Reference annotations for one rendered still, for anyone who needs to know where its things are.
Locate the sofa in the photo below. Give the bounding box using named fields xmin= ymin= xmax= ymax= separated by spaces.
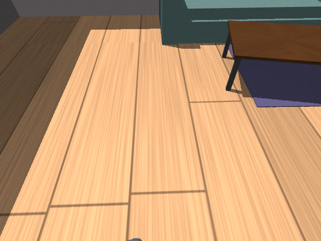
xmin=159 ymin=0 xmax=321 ymax=45

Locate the coffee table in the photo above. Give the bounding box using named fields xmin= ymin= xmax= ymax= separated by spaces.
xmin=222 ymin=20 xmax=321 ymax=91

